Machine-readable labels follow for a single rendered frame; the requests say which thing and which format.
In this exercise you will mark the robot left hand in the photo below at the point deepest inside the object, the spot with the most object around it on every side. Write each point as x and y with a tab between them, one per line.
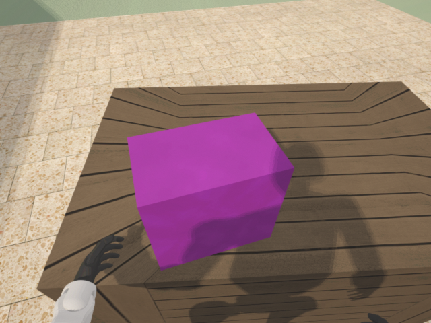
91	265

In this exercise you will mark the carton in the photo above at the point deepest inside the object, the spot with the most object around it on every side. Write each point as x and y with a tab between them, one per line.
206	188

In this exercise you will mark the pedestal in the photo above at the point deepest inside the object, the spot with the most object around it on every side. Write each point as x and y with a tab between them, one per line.
352	237

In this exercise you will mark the robot left forearm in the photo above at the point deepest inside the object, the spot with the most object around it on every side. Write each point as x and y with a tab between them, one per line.
76	303

